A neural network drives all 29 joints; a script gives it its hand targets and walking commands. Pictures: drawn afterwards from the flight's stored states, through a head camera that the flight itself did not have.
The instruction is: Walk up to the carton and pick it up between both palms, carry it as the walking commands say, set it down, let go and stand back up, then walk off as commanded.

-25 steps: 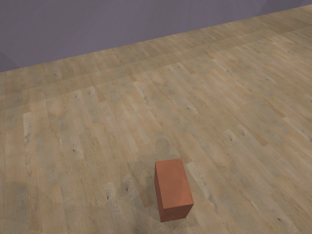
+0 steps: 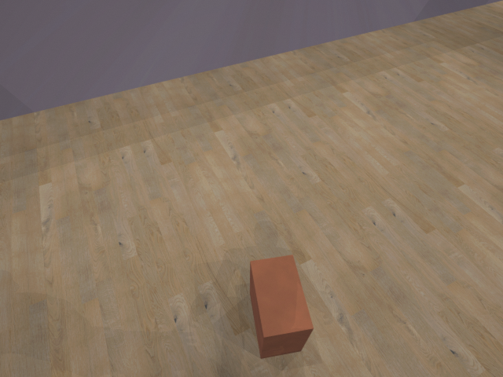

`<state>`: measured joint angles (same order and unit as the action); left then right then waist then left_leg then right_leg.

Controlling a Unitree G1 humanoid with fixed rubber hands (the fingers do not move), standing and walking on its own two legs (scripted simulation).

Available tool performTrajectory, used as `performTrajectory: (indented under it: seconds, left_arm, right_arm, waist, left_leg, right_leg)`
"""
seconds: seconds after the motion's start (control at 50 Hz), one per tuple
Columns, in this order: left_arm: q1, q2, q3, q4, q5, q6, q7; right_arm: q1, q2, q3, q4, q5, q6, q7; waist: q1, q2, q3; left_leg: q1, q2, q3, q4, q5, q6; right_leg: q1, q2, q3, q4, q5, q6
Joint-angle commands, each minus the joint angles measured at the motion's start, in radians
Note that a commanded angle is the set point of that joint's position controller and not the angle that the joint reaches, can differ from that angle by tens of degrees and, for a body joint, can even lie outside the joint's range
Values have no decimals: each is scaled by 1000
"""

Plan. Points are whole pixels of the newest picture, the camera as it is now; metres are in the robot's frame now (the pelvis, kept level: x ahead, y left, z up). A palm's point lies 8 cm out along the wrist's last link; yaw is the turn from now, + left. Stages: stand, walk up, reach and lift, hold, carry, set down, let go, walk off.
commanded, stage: walk off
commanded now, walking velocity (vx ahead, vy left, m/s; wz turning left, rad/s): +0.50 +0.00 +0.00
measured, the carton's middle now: (276, 307) +0.43 -0.06 -0.63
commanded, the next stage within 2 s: stand in 1.42 s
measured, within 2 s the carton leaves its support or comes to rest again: rests again in 1.40 s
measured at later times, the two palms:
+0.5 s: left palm (112, 332) +0.20 +0.27 -0.13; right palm out of the picture +0.12 -0.25 -0.12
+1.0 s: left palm (127, 245) +0.38 +0.31 -0.14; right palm (367, 278) +0.32 -0.21 -0.11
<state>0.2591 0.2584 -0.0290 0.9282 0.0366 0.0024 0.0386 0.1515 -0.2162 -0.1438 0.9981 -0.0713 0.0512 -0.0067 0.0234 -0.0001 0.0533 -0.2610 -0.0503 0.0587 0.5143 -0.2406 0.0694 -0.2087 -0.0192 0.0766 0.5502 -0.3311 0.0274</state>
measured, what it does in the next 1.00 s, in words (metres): walks ahead: right foot, then left foot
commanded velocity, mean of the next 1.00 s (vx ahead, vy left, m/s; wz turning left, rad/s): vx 0.50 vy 0.00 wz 0.00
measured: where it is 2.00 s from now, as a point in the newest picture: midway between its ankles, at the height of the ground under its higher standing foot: (260, 324)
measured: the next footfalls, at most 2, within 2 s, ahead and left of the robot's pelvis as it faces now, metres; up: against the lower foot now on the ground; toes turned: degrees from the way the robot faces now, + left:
right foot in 0.64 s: +0.27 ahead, -0.15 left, +0.00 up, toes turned -3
left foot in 0.90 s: +0.41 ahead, +0.14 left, +0.00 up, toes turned +4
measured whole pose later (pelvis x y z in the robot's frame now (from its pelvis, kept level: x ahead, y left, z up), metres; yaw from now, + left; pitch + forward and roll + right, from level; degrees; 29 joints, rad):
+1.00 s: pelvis +0.32 +0.06 +0.00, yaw -2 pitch +1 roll -6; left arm 0.24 0.23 0.04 0.97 0.03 -0.06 -0.01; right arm 0.30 -0.22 -0.14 0.97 -0.07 -0.07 0.01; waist -0.04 0.07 0.04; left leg -0.38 0.11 0.06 0.60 -0.24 0.03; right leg -0.25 -0.04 -0.01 1.07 -0.40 0.04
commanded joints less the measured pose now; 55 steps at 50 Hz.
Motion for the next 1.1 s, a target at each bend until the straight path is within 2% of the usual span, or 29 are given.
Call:
performTrajectory:
  seconds: [0.0,0.06,0.12,0.14,0.2,0.24,0.26,0.28,0.3,0.34,0.42,0.44,0.52,0.58,0.6,0.62,0.64,0.66,0.72,0.8,0.84,0.88,0.9,0.92,0.94,0.96,0.98,1.02,1.08]
  left_arm:
    - [133,54,31,7,-1,-5,-9]
    - [156,136,64,24,0,-26,2]
    - [175,121,74,42,3,-39,-3]
    - [197,134,70,55,7,-33,1]
    - [92,109,73,18,-13,-48,-13]
    - [14,54,61,-29,-15,-72,-20]
    - [-49,88,67,-27,1,-65,-19]
    - [-92,66,69,-59,8,-66,-20]
    - [-58,46,65,-39,5,-63,-29]
    - [-79,76,74,-43,2,-56,-47]
    - [-170,29,63,-65,3,-41,-61]
    - [-168,25,61,-69,1,-43,-61]
    - [-229,4,48,-76,-5,-46,-62]
    - [-18,58,63,7,-6,-64,-36]
    - [171,90,80,41,8,-72,-28]
    - [272,169,96,83,28,-70,-23]
    - [265,190,99,91,12,-61,-28]
    - [283,167,105,123,4,-58,-42]
    - [72,56,77,46,-8,-73,-46]
    - [-6,105,80,15,-7,-81,-37]
    - [-29,117,91,8,-5,-72,-50]
    - [-121,177,111,-6,14,-66,-41]
    - [-163,35,86,-38,-1,-68,-58]
    - [35,-40,74,-49,-26,-73,-65]
    - [62,21,84,-27,-19,-71,-61]
    - [33,7,80,-11,-33,-76,-52]
    - [-32,22,85,-29,-15,-76,-46]
    - [-168,12,90,-91,-2,-65,-56]
    - [-189,-30,78,-86,-21,-36,-74]
  right_arm:
    - [53,-87,43,-41,61,-21,6]
    - [-8,-130,29,-57,57,-41,13]
    - [-45,-58,45,-86,63,-75,33]
    - [-84,-54,54,-101,48,-84,34]
    - [40,-48,56,-73,56,-114,39]
    - [254,-151,21,-10,51,-115,16]
    - [368,-218,3,45,55,-111,11]
    - [373,-227,-5,52,54,-110,0]
    - [357,-172,9,53,53,-108,-2]
    - [235,-109,35,32,52,-118,1]
    - [259,-94,44,50,61,-128,-2]
    - [202,-132,33,46,54,-129,-2]
    - [234,-163,24,62,59,-132,-9]
    - [212,-189,17,69,71,-130,-6]
    - [183,-127,33,61,85,-137,-6]
    - [173,-75,46,24,81,-138,4]
    - [2,10,65,-23,52,-146,9]
    - [9,-27,60,-70,62,-142,13]
    - [16,-45,58,-84,58,-116,28]
    - [1,-28,57,-158,51,-113,53]
    - [32,-14,54,-149,57,-110,47]
    - [438,-87,15,-45,49,-114,23]
    - [676,-161,0,22,41,-120,4]
    - [578,-234,6,23,39,-125,-3]
    - [471,-195,21,3,45,-130,2]
    - [388,-189,17,-19,39,-147,5]
    - [344,-143,35,-23,41,-154,14]
    - [431,-112,35,32,36,-155,-3]
    - [445,-107,31,53,42,-163,-11]
  waist:
    - [-22,14,-16]
    - [17,-22,-54]
    - [16,-183,22]
    - [34,-135,59]
    - [-27,-68,-72]
    - [-123,157,-166]
    - [-182,174,-106]
    - [-166,160,-34]
    - [-139,57,-41]
    - [-89,66,-24]
    - [-114,149,-5]
    - [-74,104,-18]
    - [-104,166,11]
    - [-3,86,-171]
    - [98,116,-220]
    - [112,-129,-228]
    - [133,-184,-78]
    - [111,-188,-43]
    - [12,-162,58]
    - [-27,-205,35]
    - [-42,-142,22]
    - [-263,19,-145]
    - [-354,440,-187]
    - [-166,679,-112]
    - [-103,380,-130]
    - [-70,162,-126]
    - [-69,38,-135]
    - [-127,142,-182]
    - [-121,170,-196]
  left_leg:
    - [26,124,-185,-136,-436,-15]
    - [3,84,-109,-45,-295,-47]
    - [-143,29,-6,68,-150,-48]
    - [-161,42,-9,35,-159,-46]
    - [190,52,-52,-134,-109,-28]
    - [567,289,-384,-237,-136,53]
    - [573,399,-554,-270,-40,50]
    - [551,446,-559,-270,43,122]
    - [488,401,-547,-276,22,80]
    - [418,350,-419,-296,178,82]
    - [379,299,-272,-299,405,84]
    - [379,309,-266,-293,426,109]
    - [340,263,-157,-254,466,84]
    - [297,218,-72,92,989,53]
    - [145,200,-65,285,760,32]
    - [-136,84,-13,590,227,-1]
    - [-412,5,-47,693,-231,-1]
    - [-471,52,-132,690,-210,1]
    - [-374,157,-82,585,-149,-58]
    - [-155,174,-30,232,-108,-76]
    - [-36,121,69,96,-37,-87]
    - [272,99,108,39,-24,-85]
    - [291,264,-212,-208,-290,-115]
    - [338,359,-613,-359,-94,-114]
    - [411,375,-634,-309,21,-78]
    - [414,357,-503,-209,320,-113]
    - [409,314,-386,-141,497,-81]
    - [508,288,-283,-112,547,-49]
    - [459,306,-279,-191,445,-42]
  right_leg:
    - [-128,-60,106,-181,-390,-84]
    - [-46,-120,194,-235,-351,-121]
    - [97,-222,331,-343,-297,-182]
    - [78,-242,340,-348,-290,-195]
    - [-43,-139,168,-227,-115,-132]
    - [-341,7,-59,176,-11,-51]
    - [-489,29,-93,344,-151,-22]
    - [-613,-17,-81,503,-203,-38]
    - [-564,-34,-29,537,-131,-42]
    - [-527,-64,-51,556,-58,-21]
    - [-469,-65,-137,368,-11,27]
    - [-438,-60,-139,303,-8,19]
    - [-332,-29,-205,83,60,-9]
    - [88,69,-276,-89,134,-63]
    - [266,-38,-143,-127,99,-100]
    - [432,-291,200,-177,-28,-149]
    - [426,-326,350,-214,223,-187]
    - [351,-377,402,-243,168,-231]
    - [62,-288,207,-342,-4,-172]
    - [-73,-237,47,-377,78,-149]
    - [-102,-208,11,-312,-16,-140]
    - [-108,-137,-66,109,113,-102]
    - [-180,-4,-165,514,33,-52]
    - [-411,109,-62,679,-193,-20]
    - [-478,72,-6,787,-151,-19]
    - [-488,23,-26,814,-27,-20]
    - [-483,2,-62,775,-20,-33]
    - [-527,6,-73,721,-21,-29]
    - [-464,-12,-87,663,17,-7]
